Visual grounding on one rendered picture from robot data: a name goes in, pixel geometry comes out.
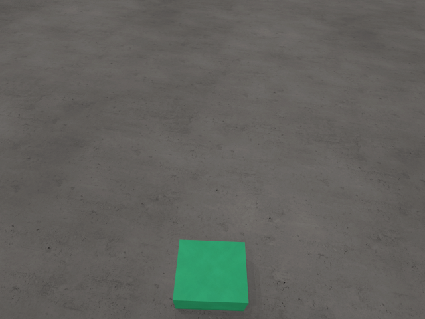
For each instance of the carton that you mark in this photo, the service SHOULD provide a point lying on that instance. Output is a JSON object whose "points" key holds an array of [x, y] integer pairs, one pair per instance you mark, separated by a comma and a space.
{"points": [[211, 275]]}

